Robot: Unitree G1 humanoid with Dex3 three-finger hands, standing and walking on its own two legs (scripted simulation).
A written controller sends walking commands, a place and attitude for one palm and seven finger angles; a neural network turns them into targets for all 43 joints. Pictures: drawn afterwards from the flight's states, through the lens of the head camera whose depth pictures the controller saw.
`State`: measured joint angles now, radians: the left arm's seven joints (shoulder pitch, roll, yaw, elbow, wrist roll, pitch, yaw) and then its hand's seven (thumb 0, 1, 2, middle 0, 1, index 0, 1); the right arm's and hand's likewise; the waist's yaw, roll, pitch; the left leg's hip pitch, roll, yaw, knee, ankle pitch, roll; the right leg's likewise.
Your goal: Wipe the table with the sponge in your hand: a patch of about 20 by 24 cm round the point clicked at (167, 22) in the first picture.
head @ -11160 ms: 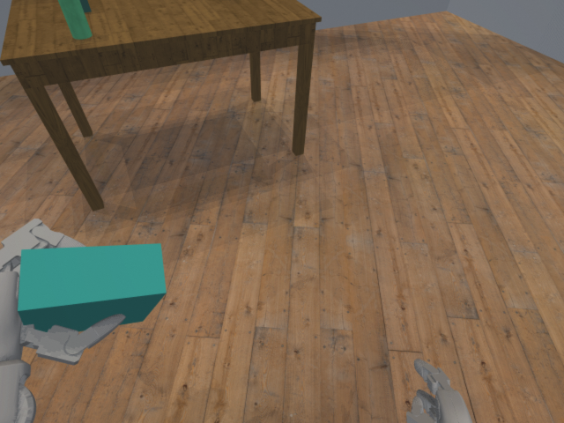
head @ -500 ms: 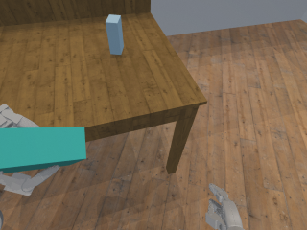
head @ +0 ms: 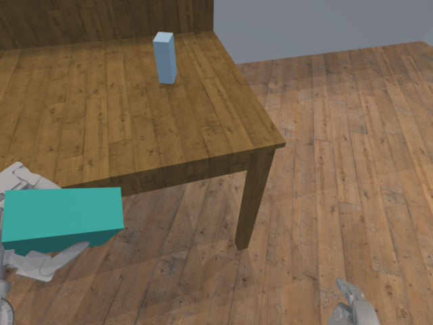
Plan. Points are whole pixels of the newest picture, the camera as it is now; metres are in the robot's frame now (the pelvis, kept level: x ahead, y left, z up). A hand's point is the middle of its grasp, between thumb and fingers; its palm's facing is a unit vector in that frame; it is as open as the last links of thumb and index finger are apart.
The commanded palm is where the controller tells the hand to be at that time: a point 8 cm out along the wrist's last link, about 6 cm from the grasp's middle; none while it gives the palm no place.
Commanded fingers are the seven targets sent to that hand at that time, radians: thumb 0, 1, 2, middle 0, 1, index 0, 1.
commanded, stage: come to a stop and stand still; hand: left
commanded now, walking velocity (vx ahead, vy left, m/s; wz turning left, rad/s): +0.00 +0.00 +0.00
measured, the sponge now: (80, 221) +0.22 +0.21 +0.15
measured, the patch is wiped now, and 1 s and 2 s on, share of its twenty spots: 0.00 0.00 0.00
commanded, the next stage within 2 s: look again from close up in 0.48 s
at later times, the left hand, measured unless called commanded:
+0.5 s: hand (21, 233) +0.20 +0.27 +0.16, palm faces +0.39 -0.82 -0.42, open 9.8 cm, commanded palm +0.14 +0.30 +0.18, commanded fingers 0.00 0.10 1.30 -1.20 -1.60 -1.20 -1.60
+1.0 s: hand (14, 202) +0.24 +0.30 +0.16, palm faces +0.39 -0.84 -0.37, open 9.8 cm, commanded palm +0.18 +0.33 +0.18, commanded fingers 0.00 0.10 1.30 -1.20 -1.60 -1.20 -1.60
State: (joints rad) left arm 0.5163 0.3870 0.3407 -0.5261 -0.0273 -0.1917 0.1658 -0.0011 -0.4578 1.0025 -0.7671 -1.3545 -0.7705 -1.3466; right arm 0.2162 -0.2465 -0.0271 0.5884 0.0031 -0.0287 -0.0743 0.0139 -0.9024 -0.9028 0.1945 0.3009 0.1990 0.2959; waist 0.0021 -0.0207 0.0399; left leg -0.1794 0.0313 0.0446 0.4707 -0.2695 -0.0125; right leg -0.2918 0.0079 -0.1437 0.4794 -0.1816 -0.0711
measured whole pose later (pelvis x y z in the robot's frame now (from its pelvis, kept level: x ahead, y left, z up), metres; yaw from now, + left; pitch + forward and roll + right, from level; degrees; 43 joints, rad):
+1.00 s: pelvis +0.02 +0.05 +0.00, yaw +0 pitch -1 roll -1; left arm 0.38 0.37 0.36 -0.40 -0.03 -0.23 0.10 0.00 -0.46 1.00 -0.77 -1.35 -0.77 -1.34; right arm 0.22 -0.19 0.03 0.57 -0.01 -0.18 -0.01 0.01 -0.90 -0.90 0.20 0.30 0.20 0.30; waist 0.04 -0.04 0.06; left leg -0.14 -0.02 0.06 0.46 -0.30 0.04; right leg -0.25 -0.01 -0.08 0.44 -0.17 -0.01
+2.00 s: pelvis +0.10 +0.13 +0.00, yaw -7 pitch -2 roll +4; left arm 0.48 0.38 0.39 -0.51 -0.03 -0.20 0.12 0.00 -0.46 1.01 -0.78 -1.35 -0.78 -1.34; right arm 0.23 -0.24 -0.02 0.59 -0.01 -0.10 -0.02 0.02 -0.90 -0.90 0.20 0.30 0.20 0.30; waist 0.02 -0.05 0.08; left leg -0.37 0.08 0.05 0.64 -0.25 0.00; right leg -0.30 -0.09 -0.09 0.61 -0.28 -0.03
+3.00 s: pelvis +0.14 +0.22 +0.00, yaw -6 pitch +2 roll -1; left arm 0.22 0.55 0.48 -0.37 -0.06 -0.26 0.13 0.00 -0.46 1.01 -0.78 -1.35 -0.78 -1.34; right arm 0.21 -0.23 0.06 0.56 0.00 -0.15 -0.01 0.01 -0.90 -0.90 0.20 0.30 0.20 0.30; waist 0.03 -0.03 0.02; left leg -0.34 0.01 0.05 0.53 -0.24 0.03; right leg -0.28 0.04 -0.07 0.47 -0.24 -0.04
